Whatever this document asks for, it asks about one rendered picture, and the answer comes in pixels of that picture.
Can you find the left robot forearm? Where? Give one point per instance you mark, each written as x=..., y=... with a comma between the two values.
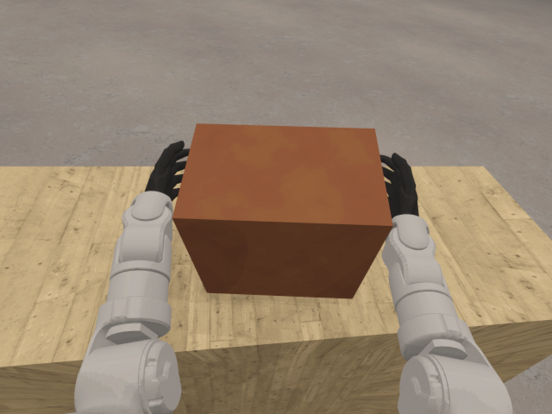
x=136, y=308

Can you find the robot right upper arm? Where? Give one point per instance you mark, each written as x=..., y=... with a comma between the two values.
x=434, y=384

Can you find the robot left hand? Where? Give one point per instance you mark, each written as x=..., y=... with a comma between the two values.
x=163, y=178

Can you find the right robot forearm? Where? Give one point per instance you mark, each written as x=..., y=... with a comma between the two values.
x=428, y=322

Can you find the carton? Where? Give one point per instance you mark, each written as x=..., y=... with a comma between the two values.
x=283, y=210

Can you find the pedestal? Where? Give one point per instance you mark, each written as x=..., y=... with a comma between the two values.
x=257, y=354

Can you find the robot right hand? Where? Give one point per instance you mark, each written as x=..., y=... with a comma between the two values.
x=402, y=190

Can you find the robot left upper arm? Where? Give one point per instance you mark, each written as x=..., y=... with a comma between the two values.
x=131, y=378

